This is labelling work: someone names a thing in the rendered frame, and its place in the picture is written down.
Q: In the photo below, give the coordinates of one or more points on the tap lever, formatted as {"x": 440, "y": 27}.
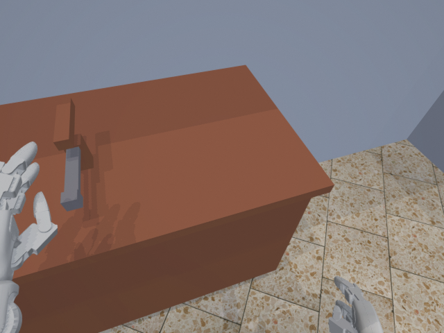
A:
{"x": 71, "y": 199}

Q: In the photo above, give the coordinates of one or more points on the robot right hand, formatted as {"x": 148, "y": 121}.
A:
{"x": 361, "y": 318}

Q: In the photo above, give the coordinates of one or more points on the robot left forearm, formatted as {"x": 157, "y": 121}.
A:
{"x": 10, "y": 313}

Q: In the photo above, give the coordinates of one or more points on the counter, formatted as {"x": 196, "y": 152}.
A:
{"x": 190, "y": 184}

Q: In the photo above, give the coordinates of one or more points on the robot left hand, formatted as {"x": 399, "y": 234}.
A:
{"x": 16, "y": 177}

